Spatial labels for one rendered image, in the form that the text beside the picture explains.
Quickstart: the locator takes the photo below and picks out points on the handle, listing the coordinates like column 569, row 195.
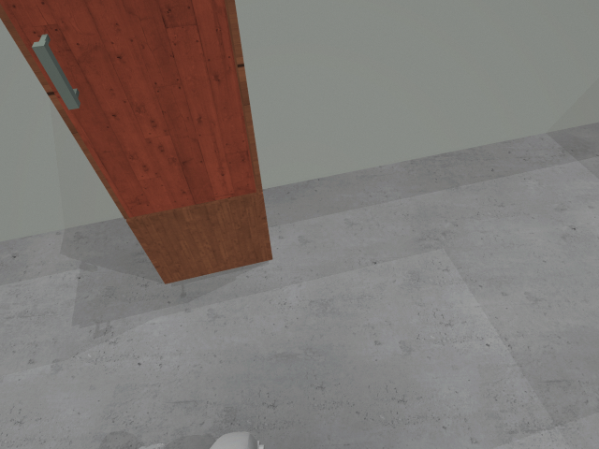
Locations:
column 55, row 72

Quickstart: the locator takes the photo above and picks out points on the cupboard door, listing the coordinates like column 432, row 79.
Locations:
column 160, row 103

